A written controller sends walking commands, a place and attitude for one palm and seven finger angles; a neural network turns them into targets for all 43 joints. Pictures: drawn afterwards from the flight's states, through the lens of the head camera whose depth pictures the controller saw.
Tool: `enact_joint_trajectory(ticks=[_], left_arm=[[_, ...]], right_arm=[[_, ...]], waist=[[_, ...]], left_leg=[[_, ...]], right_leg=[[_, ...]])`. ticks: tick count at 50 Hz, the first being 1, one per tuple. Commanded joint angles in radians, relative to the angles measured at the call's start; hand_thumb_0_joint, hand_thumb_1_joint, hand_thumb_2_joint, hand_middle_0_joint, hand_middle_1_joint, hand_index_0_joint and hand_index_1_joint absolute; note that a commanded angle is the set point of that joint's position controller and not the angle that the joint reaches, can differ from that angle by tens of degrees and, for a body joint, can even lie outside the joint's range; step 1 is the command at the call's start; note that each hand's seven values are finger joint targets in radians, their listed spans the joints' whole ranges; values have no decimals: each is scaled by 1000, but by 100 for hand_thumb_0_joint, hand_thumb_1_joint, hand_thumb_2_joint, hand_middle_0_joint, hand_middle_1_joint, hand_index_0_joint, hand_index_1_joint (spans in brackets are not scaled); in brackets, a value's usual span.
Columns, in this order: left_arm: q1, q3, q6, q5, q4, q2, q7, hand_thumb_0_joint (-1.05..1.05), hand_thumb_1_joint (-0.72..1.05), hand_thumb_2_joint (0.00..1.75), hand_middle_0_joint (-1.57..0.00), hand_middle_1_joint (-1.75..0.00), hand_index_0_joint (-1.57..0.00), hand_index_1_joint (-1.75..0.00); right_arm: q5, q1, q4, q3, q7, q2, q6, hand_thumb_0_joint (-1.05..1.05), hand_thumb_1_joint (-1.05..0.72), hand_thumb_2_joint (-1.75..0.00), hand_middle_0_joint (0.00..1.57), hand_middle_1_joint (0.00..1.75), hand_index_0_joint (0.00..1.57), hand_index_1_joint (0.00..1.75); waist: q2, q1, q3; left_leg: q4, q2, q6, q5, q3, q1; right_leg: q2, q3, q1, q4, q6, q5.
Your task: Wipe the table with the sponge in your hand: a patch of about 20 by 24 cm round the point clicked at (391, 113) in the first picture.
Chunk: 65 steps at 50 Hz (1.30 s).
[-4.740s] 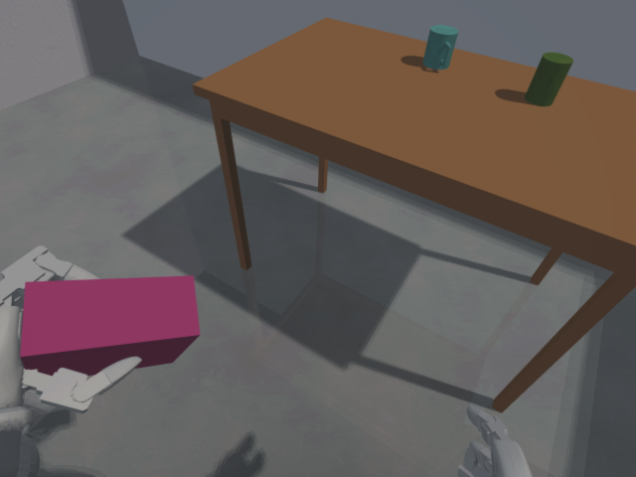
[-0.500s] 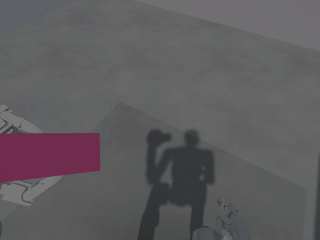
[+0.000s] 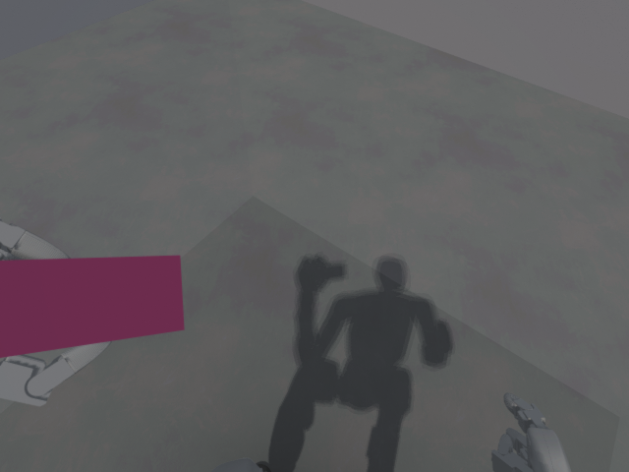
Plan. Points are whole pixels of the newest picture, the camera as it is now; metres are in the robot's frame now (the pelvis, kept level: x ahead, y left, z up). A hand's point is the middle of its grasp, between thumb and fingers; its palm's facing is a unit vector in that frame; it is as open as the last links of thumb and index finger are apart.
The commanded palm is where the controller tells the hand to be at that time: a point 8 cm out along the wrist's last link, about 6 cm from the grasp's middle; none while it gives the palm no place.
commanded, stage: walk around to get in front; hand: left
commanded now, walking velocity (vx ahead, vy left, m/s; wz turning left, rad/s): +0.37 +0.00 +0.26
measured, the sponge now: (106, 301) +0.23 +0.19 +0.18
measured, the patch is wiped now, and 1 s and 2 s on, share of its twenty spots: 0.00 0.00 0.00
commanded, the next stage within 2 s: turn to face it in 0.70 s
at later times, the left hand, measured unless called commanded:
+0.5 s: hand (107, 227) +0.30 +0.22 +0.18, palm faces +0.56 -0.71 -0.43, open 9.9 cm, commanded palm +0.24 +0.25 +0.19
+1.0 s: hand (82, 159) +0.39 +0.28 +0.18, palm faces +0.62 -0.66 -0.42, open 9.9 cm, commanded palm +0.31 +0.29 +0.19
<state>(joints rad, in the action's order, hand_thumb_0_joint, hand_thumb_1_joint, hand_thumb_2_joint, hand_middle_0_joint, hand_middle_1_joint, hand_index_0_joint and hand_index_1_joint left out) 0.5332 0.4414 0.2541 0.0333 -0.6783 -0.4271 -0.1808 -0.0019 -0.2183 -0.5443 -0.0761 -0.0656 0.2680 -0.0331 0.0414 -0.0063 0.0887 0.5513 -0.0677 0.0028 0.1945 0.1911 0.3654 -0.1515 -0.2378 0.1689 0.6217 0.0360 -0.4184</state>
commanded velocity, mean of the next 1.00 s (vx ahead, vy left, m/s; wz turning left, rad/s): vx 0.26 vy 0.00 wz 0.14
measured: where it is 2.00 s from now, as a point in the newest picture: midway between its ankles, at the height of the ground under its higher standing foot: outside the picture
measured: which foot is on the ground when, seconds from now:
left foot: down 0.00-0.40, up 0.42-0.82, down 0.84-1.00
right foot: down 0.00-0.02, up 0.04-0.38, down 0.40-0.84, up 0.86-1.00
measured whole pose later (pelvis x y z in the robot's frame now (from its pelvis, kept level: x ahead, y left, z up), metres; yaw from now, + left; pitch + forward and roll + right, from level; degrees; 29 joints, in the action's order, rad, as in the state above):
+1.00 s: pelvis +0.23 -0.02 +0.00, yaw +15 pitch -2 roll +1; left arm 0.39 0.41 0.21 0.02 -0.56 -0.42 -0.15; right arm 0.00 -0.13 -0.59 0.02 -0.03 0.11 -0.04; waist 0.06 0.01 0.13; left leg 0.62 -0.06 0.04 0.22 0.18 0.36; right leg -0.08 -0.06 0.49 1.24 0.03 -0.48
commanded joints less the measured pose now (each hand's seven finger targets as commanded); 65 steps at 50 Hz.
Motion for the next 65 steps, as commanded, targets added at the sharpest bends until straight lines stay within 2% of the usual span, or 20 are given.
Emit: enact_joint_trajectory(ticks=[1, 4, 9, 18, 19, 20, 21, 24, 29, 37, 40, 41, 42, 43, 45, 50, 60, 62, 63, 65], left_arm=[[-73, 78, 50, 4, -99, -106, -26, 0, 10, 130, -120, -160, -120, -160], [-191, 62, 39, -14, -105, -141, 10, 0, 10, 130, -120, -160, -120, -160], [-84, 37, 44, -3, -249, -102, 15, 0, 10, 130, -120, -160, -120, -160], [-130, 14, -3, -4, 73, -49, 22, 0, 10, 130, -120, -160, -120, -160], [-168, 6, -12, -13, 83, -68, 22, 0, 10, 130, -120, -160, -120, -160], [-185, 24, -23, -25, 107, -117, 19, 0, 10, 130, -120, -160, -120, -160], [-213, 38, -31, -10, 97, -144, 18, 0, 10, 130, -120, -160, -120, -160], [-230, 13, -8, -6, 58, -123, 32, 0, 10, 130, -120, -160, -120, -160], [-181, 49, 22, -9, -101, -155, 16, 0, 10, 130, -120, -160, -120, -160], [10, 120, 8, 13, -121, -131, -24, 0, 10, 130, -120, -160, -120, -160], [-54, 84, 6, 12, -129, -116, -29, 0, 10, 130, -120, -160, -120, -160], [-71, 82, 25, 8, -139, -118, -31, 0, 10, 130, -120, -160, -120, -160], [-74, 74, 43, 14, -170, -109, -29, 0, 10, 130, -120, -160, -120, -160], [-94, 77, 51, -1, -147, -153, -29, 0, 10, 130, -120, -160, -120, -160], [-134, 77, 41, -4, -58, -169, 3, 0, 10, 130, -120, -160, -120, -160], [-142, 74, 59, 3, -294, -155, 18, 0, 10, 130, -120, -160, -120, -160], [-196, 6, -11, 6, 98, -53, 41, 0, 10, 130, -120, -160, -120, -160], [-270, -25, -16, -10, 87, -70, 45, 0, 10, 130, -120, -160, -120, -160], [-276, -16, -23, -18, 76, -110, 39, 0, 10, 130, -120, -160, -120, -160], [-295, 6, -36, 7, 11, -123, 28, 0, 10, 130, -120, -160, -120, -160]], right_arm=[[-7, 51, 142, -13, 4, 61, -47, 0, -90, -90, 20, 30, 20, 30], [-12, 84, 97, -7, 14, 57, -66, 0, -90, -90, 20, 30, 20, 30], [-10, 84, 90, 15, 28, 29, -112, 0, -90, -90, 20, 30, 20, 30], [-9, 83, 51, 28, -5, 16, -90, 0, -90, -90, 20, 30, 20, 30], [-12, 89, 48, 32, -6, 6, -82, 0, -90, -90, 20, 30, 20, 30], [-11, 90, 57, 37, -4, -18, -69, 0, -90, -90, 20, 30, 20, 30], [-9, 145, 73, 35, -5, 18, -78, 0, -90, -90, 20, 30, 20, 30], [-7, 149, 49, 34, 3, 31, -70, 0, -90, -90, 20, 30, 20, 30], [0, 147, 67, 27, 11, 37, -47, 0, -90, -90, 20, 30, 20, 30], [-2, 82, 147, 5, 11, 8, -44, 0, -90, -90, 20, 30, 20, 30], [-2, 31, 139, -10, -1, 23, -41, 0, -90, -90, 20, 30, 20, 30], [-3, 34, 141, -15, -8, 37, -39, 0, -90, -90, 20, 30, 20, 30], [-1, 58, 146, -16, -5, 61, -42, 0, -90, -90, 20, 30, 20, 30], [-1, 56, 141, 9, 5, 47, -55, 0, -90, -90, 20, 30, 20, 30], [-9, 94, 109, 7, 15, 69, -57, 0, -90, -90, 20, 30, 20, 30], [-1, 114, 96, 31, 29, 32, -93, 0, -90, -90, 20, 30, 20, 30], [-9, 82, 99, 23, 33, 42, -110, 0, -90, -90, 20, 30, 20, 30], [-16, 62, 99, 28, 35, 24, -104, 0, -90, -90, 20, 30, 20, 30], [-14, 86, 127, 41, 31, -5, -100, 0, -90, -90, 20, 30, 20, 30], [-15, 136, 126, 42, 32, 8, -102, 0, -90, -90, 20, 30, 20, 30]], waist=[[-375, -7, -284], [-217, -13, -174], [-316, 19, -197], [-142, 19, -184], [-17, 22, -194], [300, 26, -205], [314, 45, -160], [105, 24, -90], [32, 12, -101], [126, 58, -164], [61, -18, -272], [-95, -30, -321], [-371, -10, -343], [-337, -7, -328], [-166, 2, -250], [-309, 25, -231], [-178, 26, -178], [33, 18, -178], [268, 23, -176], [279, 35, -200]], left_leg=[[-184, -377, 265, -430, -680, -519], [-218, -346, 270, -187, -584, -355], [-263, -196, 170, -113, -277, -191], [-47, -143, 98, 117, -170, -80], [164, -92, 77, 170, -132, 10], [487, 31, 29, 327, -70, 260], [698, 56, 7, 378, -177, 390], [808, -22, -19, 182, -224, 375], [601, -56, -34, 104, -155, 322], [131, -4, -19, 116, 30, 158], [-63, 80, -3, -30, 80, -184], [-96, 11, 41, -124, -51, -381], [-110, -274, 185, -527, -457, -536], [-122, -386, 261, -722, -650, -541], [-160, -372, 240, -465, -498, -326], [-230, -267, 144, -252, -190, -175], [-68, -315, 34, -75, -43, -173], [193, -191, -18, 60, 3, -124], [397, -50, -58, 385, -5, 106], [669, -20, -80, 392, -182, 177]], right_leg=[[105, 120, 440, 618, -5, -242], [8, 231, 549, 684, -2, -115], [23, 139, 363, 403, 13, 75], [117, 26, -19, -133, 11, 122], [20, 156, -101, -222, -28, 77], [-222, 559, -230, -332, -135, 28], [-355, 741, -216, -398, -199, 61], [-278, 528, -87, -392, -173, 41], [-235, 190, -93, -350, -158, 361], [-222, 93, -203, -203, -153, 696], [-157, -19, -82, 150, -73, 710], [-94, -22, 62, 365, -30, 545], [56, 42, 329, 607, 11, -98], [102, 176, 430, 744, -15, -261], [41, 255, 436, 749, -12, -136], [51, 189, 329, 481, 4, 40], [121, 100, 151, -14, 30, 95], [60, 216, 73, -209, -11, 351], [-111, 537, -36, -237, -109, 718], [-198, 647, -12, -267, -157, 808]])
